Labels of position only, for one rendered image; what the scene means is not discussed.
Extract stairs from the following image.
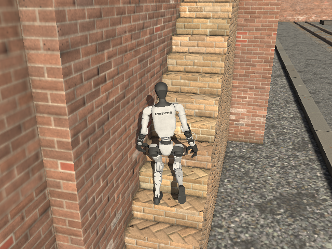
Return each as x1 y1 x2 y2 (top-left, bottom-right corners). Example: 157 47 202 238
124 0 239 249

